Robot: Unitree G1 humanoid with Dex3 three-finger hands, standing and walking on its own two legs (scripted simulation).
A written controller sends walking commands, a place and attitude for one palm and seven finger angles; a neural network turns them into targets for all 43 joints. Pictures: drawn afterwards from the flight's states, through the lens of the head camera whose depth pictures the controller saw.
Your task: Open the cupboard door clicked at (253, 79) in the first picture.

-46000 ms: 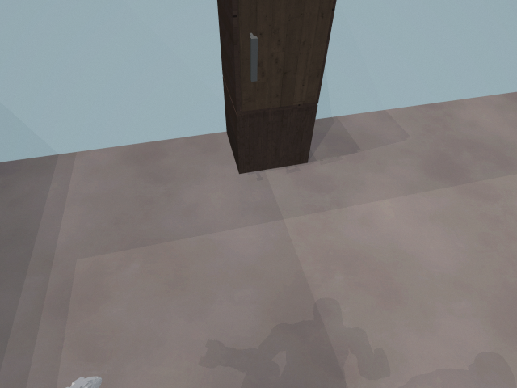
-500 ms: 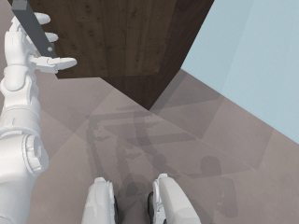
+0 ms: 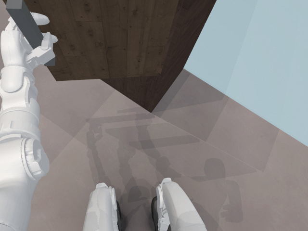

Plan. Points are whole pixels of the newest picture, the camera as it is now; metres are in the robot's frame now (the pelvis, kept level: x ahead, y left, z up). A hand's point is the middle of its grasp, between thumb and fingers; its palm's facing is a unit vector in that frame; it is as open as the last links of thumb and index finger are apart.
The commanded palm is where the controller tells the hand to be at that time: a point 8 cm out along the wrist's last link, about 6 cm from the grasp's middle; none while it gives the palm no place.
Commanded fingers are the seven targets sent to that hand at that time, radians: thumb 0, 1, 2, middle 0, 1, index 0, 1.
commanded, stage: pull the door open along its arc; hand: left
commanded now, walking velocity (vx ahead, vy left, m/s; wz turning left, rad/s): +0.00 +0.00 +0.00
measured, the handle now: (36, 30) +0.59 +0.22 +0.05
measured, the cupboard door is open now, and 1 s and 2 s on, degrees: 42 80 88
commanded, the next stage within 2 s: open thumb and fingers to let go in 1.12 s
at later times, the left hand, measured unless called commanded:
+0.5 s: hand (55, 78) +0.47 +0.18 +0.05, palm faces +0.06 -1.00 +0.00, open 6.1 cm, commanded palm +0.41 +0.22 +0.05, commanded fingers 0.00 0.90 0.90 -0.40 -1.35 -0.40 -1.35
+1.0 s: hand (102, 123) +0.36 +0.08 +0.05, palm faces +0.46 -0.89 +0.00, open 6.1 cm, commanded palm +0.29 +0.11 +0.05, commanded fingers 0.00 0.90 0.90 -0.40 -1.35 -0.40 -1.35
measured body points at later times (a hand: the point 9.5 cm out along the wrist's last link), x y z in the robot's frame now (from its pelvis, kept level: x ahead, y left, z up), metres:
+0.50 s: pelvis +0.02 +0.00 +0.03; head +0.16 +0.02 +0.45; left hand +0.46 +0.23 +0.05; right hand +0.07 -0.25 -0.09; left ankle +0.04 +0.10 -0.60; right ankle +0.02 -0.12 -0.60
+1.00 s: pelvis +0.02 -0.03 +0.03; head +0.11 -0.03 +0.47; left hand +0.33 +0.13 +0.05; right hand +0.18 -0.24 -0.09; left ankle +0.04 +0.10 -0.60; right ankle +0.02 -0.12 -0.60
